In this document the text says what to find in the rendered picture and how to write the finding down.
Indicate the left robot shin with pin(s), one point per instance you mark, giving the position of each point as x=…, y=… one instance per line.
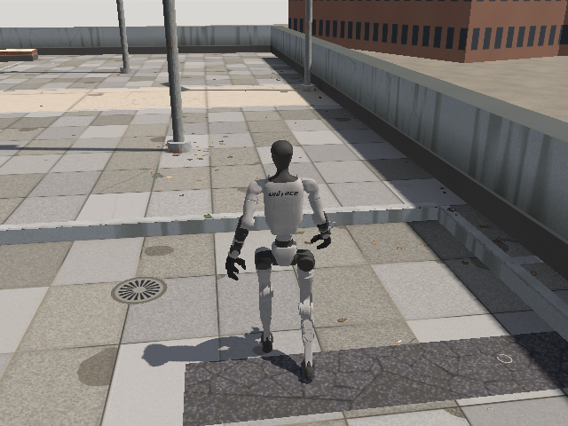
x=265, y=309

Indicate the left robot upper arm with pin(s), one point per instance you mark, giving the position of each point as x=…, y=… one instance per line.
x=255, y=187

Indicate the robot right hand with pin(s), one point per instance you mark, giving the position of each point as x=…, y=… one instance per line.
x=322, y=245

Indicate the right robot upper arm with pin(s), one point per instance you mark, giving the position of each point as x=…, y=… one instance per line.
x=311, y=187

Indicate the right robot forearm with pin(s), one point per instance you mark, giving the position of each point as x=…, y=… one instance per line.
x=324, y=228

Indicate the robot left hand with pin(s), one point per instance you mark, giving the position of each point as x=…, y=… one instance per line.
x=229, y=266

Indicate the left robot forearm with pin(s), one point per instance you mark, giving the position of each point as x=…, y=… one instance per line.
x=238, y=240

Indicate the left robot foot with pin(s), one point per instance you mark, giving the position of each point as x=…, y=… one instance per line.
x=267, y=345

